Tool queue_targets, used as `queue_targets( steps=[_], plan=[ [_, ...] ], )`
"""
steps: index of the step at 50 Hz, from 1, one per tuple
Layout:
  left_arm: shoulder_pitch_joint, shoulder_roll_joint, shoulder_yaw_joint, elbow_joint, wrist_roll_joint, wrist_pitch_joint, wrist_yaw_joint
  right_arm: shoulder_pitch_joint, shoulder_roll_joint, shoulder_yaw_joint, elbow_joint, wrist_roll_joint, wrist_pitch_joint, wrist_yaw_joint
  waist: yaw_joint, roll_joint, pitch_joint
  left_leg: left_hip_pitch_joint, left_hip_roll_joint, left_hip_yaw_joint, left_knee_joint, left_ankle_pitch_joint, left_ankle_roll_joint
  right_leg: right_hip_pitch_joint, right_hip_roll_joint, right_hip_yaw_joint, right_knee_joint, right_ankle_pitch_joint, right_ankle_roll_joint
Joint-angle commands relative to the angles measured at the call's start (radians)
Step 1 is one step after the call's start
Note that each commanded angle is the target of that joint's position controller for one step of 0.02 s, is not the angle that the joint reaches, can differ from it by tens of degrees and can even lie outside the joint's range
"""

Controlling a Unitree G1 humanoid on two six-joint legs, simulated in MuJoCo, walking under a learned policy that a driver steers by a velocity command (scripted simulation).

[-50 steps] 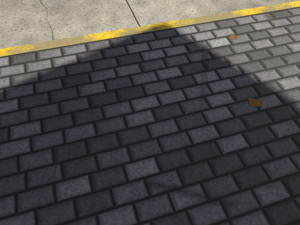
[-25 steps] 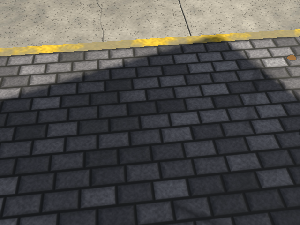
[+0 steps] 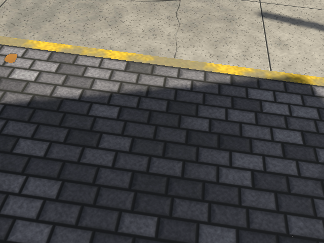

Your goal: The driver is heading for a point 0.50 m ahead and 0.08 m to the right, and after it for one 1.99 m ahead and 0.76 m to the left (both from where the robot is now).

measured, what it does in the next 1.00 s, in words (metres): walks ahead: right foot, then left foot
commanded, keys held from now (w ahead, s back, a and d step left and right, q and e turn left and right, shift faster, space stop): w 0.48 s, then w+e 0.10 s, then w+q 0.42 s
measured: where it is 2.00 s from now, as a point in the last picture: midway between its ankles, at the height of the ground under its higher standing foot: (98, 143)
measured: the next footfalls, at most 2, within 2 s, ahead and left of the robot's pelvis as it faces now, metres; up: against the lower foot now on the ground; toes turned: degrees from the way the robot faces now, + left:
right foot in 0.10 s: +0.12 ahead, -0.14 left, +0.00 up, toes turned +6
left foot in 0.56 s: +0.42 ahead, +0.13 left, +0.00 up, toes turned +5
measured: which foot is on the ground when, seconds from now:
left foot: down 0.00-0.10, up 0.12-0.54, down 0.56-1.00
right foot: up 0.00-0.08, down 0.10-0.58, up 0.60-1.00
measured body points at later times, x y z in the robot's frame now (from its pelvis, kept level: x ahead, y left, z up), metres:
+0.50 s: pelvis +0.22 -0.01 -0.02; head +0.26 -0.01 +0.43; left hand +0.14 +0.26 -0.14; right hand +0.48 -0.20 -0.09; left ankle +0.37 +0.14 -0.72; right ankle +0.08 -0.15 -0.75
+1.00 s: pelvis +0.48 +0.03 -0.01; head +0.51 +0.04 +0.44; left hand +0.69 +0.29 -0.08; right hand +0.54 -0.26 -0.13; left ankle +0.38 +0.13 -0.75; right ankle +0.67 -0.09 -0.72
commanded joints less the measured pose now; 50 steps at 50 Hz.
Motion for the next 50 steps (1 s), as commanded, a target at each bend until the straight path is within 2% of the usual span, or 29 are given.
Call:
queue_targets(
  steps=[1, 4, 5, 6, 7, 8, 9, 10, 12, 14, 16, 19, 22, 25, 26, 27, 28, 29, 30, 31, 32, 33, 34, 35, 38, 40, 43, 47, 50],
  plan=[
    [-0.101, 0.078, 0.006, -0.089, -0.009, -0.042, -0.013, 0.006, -0.178, -0.048, -0.057, 0.001, -0.008, 0.002, -0.008, 0.17, 0.019, 0.016, 0.232, -0.283, -0.117, -0.184, 0.16, 0.015, 0.01, -0.02, -0.071, -0.003, -0.017],
    [0.007, 0.083, 0.009, -0.052, 0.001, -0.055, -0.012, -0.002, -0.119, -0.026, -0.053, -0.004, -0.005, 0.008, 0.054, 0.153, -0.005, -0.047, 0.176, -0.263, -0.02, -0.156, 0.116, 0.235, 0.001, -0.053, -0.178, 0.039, -0.06],
    [0.098, 0.107, 0.016, -0.031, 0.01, -0.057, -0.005, -0.016, -0.076, -0.012, -0.059, -0.009, -0.009, 0.008, 0.096, 0.126, -0.04, -0.128, 0.137, -0.219, 0.088, -0.161, 0.081, 0.377, -0.07, 0.006, -0.179, 0.011, -0.091],
    [0.237, 0.159, 0.024, -0.007, 0.025, -0.056, 0.001, -0.026, -0.006, 0.011, -0.077, -0.022, -0.015, 0.01, 0.138, -0.043, -0.105, -0.27, 0.036, -0.083, 0.398, -0.247, 0.022, 0.553, -0.241, 0.207, -0.225, -0.086, -0.153],
    [0.308, 0.265, 0.053, 0.033, 0.031, -0.047, -0.01, 0.001, -0.038, 0.003, -0.125, 0.011, -0.032, 0.006, 0.109, -0.301, -0.081, -0.568, -0.036, 0.005, 0.625, -0.365, -0.002, 0.649, -0.401, 0.601, -0.328, -0.364, -0.297],
    [0.275, 0.181, 0.035, 0.019, 0.009, -0.048, -0.016, -0.014, -0.136, -0.018, -0.1, 0.02, -0.042, 0.004, 0.118, -0.18, 0.019, -0.674, 0.03, -0.024, 0.75, -0.324, -0.008, 0.602, -0.403, 0.609, -0.351, -0.481, -0.312],
    [0.25, 0.123, 0.018, 0.011, 0.004, -0.046, -0.015, -0.05, -0.15, -0.024, -0.09, 0.015, -0.045, 0.009, 0.116, -0.139, 0.071, -0.703, 0.053, -0.023, 0.785, -0.226, -0.007, 0.569, -0.349, 0.502, -0.35, -0.426, -0.278],
    [0.217, 0.102, 0.007, -0.001, 0.012, -0.042, -0.013, -0.059, -0.13, -0.02, -0.079, 0.004, -0.047, 0.014, 0.098, -0.1, 0.07, -0.683, 0.082, 0.011, 0.783, -0.153, -0.013, 0.535, -0.303, 0.411, -0.359, -0.327, -0.256],
    [0.186, 0.075, -0.009, -0.003, 0.018, -0.033, -0.008, -0.103, -0.105, -0.016, -0.094, -0.012, -0.056, 0.027, 0.08, -0.094, 0.082, -0.634, 0.137, 0.057, 0.724, -0.059, -0.029, 0.452, -0.255, 0.29, -0.388, -0.135, -0.243],
    [0.203, 0.083, -0.01, 0.008, 0.014, -0.033, -0.005, -0.134, -0.071, -0.006, -0.107, -0.016, -0.058, 0.033, 0.086, -0.108, 0.076, -0.605, 0.149, 0.11, 0.672, 0.001, -0.053, 0.414, -0.224, 0.203, -0.41, 0.029, -0.25],
    [0.228, 0.101, -0.008, 0.021, 0.007, -0.028, 0.001, -0.193, -0.046, 0.006, -0.134, -0.019, -0.061, 0.034, 0.1, -0.091, 0.079, -0.589, 0.151, 0.141, 0.556, 0.064, -0.07, 0.4, -0.207, 0.131, -0.416, 0.177, -0.251],
    [0.271, 0.121, -0.01, 0.039, -0.001, -0.018, 0.006, -0.287, -0.009, 0.022, -0.165, -0.012, -0.068, 0.045, 0.13, -0.088, 0.08, -0.494, 0.127, 0.179, 0.349, 0.195, -0.072, 0.371, -0.181, 0.047, -0.411, 0.261, -0.231],
    [0.323, 0.137, -0.011, 0.059, -0.009, -0.009, 0.007, -0.355, -0.018, 0.021, -0.187, 0.0, -0.07, 0.061, 0.146, -0.089, 0.096, -0.421, 0.101, 0.192, 0.238, 0.253, -0.059, 0.385, -0.213, 0.043, -0.409, 0.257, -0.227],
    [0.34, 0.15, -0.009, 0.074, -0.014, 0.006, 0.011, -0.37, -0.051, 0.008, -0.204, 0.001, -0.074, 0.073, 0.115, -0.091, 0.1, -0.368, 0.085, 0.179, 0.171, 0.193, -0.017, 0.461, -0.257, 0.055, -0.356, 0.368, -0.204],
    [0.336, 0.163, -0.006, 0.074, -0.013, 0.011, 0.013, -0.33, -0.074, -0.003, -0.198, -0.001, -0.075, 0.072, 0.081, -0.097, 0.072, -0.291, 0.063, 0.189, 0.156, 0.16, 0.0, 0.474, -0.255, 0.053, -0.296, 0.509, -0.194],
    [0.322, 0.171, -0.005, 0.072, -0.012, 0.016, 0.014, -0.226, -0.104, -0.02, -0.173, -0.005, -0.075, 0.066, 0.013, -0.094, 0.006, -0.129, 0.038, 0.209, 0.129, 0.164, 0.025, 0.454, -0.23, 0.028, -0.174, 0.659, -0.176],
    [0.313, 0.159, -0.012, 0.061, -0.003, 0.017, 0.015, -0.067, -0.15, -0.043, -0.131, -0.008, -0.072, 0.055, -0.066, -0.081, -0.098, 0.123, 0.066, 0.19, 0.137, 0.187, 0.055, 0.348, -0.181, 0.001, 0.019, 0.646, -0.147],
    [0.32, 0.085, -0.039, 0.024, 0.032, 0.012, 0.014, 0.124, -0.237, -0.064, -0.105, -0.027, -0.063, 0.037, -0.121, 0.074, -0.28, 0.449, 0.304, -0.055, 0.183, 0.201, 0.113, 0.121, -0.1, -0.037, 0.363, 0.259, -0.111],
    [0.461, -0.01, -0.065, 0.022, 0.006, -0.007, 0.008, 0.132, -0.267, -0.061, -0.083, -0.034, -0.061, 0.05, -0.032, 0.353, -0.434, 0.647, 0.487, -0.514, 0.028, -0.044, 0.249, -0.155, 0.04, 0.02, 0.645, -0.403, -0.077],
    [0.378, 0.113, -0.036, 0.03, -0.018, -0.018, 0.004, 0.105, -0.164, -0.036, -0.085, -0.025, -0.06, 0.052, -0.063, 0.23, -0.322, 0.561, 0.432, -0.512, -0.04, -0.144, 0.214, -0.255, -0.009, 0.078, 0.732, -0.39, -0.083],
    [0.279, 0.142, -0.027, -0.005, -0.026, -0.025, 0.0, 0.029, -0.136, -0.023, -0.083, -0.014, -0.061, 0.052, -0.044, 0.177, -0.159, 0.423, 0.388, -0.36, -0.058, -0.094, 0.183, -0.307, -0.055, 0.027, 0.724, -0.298, -0.09],
    [0.23, 0.124, -0.03, -0.013, -0.011, -0.028, 0.005, -0.039, -0.128, -0.017, -0.089, -0.015, -0.06, 0.056, -0.011, 0.086, -0.077, 0.277, 0.343, -0.265, -0.08, 0.034, 0.177, -0.276, -0.096, -0.005, 0.683, -0.211, -0.083],
    [0.214, 0.114, -0.026, -0.019, 0.008, -0.026, 0.007, -0.084, -0.112, -0.013, -0.092, -0.022, -0.06, 0.061, 0.021, 0.067, -0.025, 0.166, 0.306, -0.197, -0.107, 0.14, 0.179, -0.238, -0.118, -0.012, 0.631, -0.162, -0.075],
    [0.233, 0.098, -0.027, -0.019, 0.011, -0.02, 0.005, -0.107, -0.103, -0.011, -0.094, -0.03, -0.063, 0.062, 0.055, 0.084, -0.02, 0.099, 0.283, -0.165, -0.137, 0.183, 0.184, -0.182, -0.137, -0.004, 0.603, -0.13, -0.07],
    [0.224, 0.06, -0.035, -0.027, 0.019, -0.002, 0.007, -0.109, -0.109, -0.017, -0.076, -0.014, -0.078, 0.06, 0.085, 0.085, 0.006, 0.007, 0.257, -0.102, -0.203, 0.213, 0.21, -0.149, -0.139, -0.017, 0.493, -0.086, -0.039],
    [0.131, 0.055, -0.039, -0.062, 0.029, 0.0, 0.009, -0.088, -0.131, -0.026, -0.058, -0.011, -0.077, 0.048, 0.07, 0.071, 0.048, -0.025, 0.245, -0.071, -0.229, 0.2, 0.213, -0.18, -0.134, -0.019, 0.361, 0.01, -0.017],
    [0.003, 0.042, -0.049, -0.094, 0.027, -0.013, -0.001, -0.047, -0.157, -0.035, -0.039, -0.008, -0.066, 0.032, 0.03, 0.066, 0.071, -0.058, 0.205, -0.017, -0.22, 0.177, 0.174, -0.121, -0.095, -0.024, 0.129, 0.199, -0.004],
    [-0.111, 0.066, -0.046, -0.133, 0.01, -0.026, -0.017, 0.03, -0.182, -0.043, -0.01, 0.006, -0.054, 0.023, -0.005, 0.072, 0.071, -0.035, 0.227, -0.061, -0.165, 0.098, 0.152, -0.038, -0.053, -0.012, -0.005, 0.257, -0.002],
    [-0.097, 0.108, -0.03, -0.138, 0.007, -0.036, -0.02, 0.04, -0.181, -0.045, -0.002, 0.004, -0.041, 0.017, 0.019, 0.101, 0.058, 0.026, 0.252, -0.131, -0.081, 0.059, 0.123, 0.028, -0.044, -0.002, -0.065, 0.162, -0.029]
  ],
)
Velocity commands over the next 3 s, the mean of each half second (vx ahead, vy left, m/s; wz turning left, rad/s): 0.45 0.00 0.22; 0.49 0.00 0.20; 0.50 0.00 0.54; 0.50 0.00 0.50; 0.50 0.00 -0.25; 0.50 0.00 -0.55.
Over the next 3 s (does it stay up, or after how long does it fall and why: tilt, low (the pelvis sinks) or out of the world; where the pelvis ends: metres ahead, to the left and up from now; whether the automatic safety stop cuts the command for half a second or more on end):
stays up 1.42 0.54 -0.02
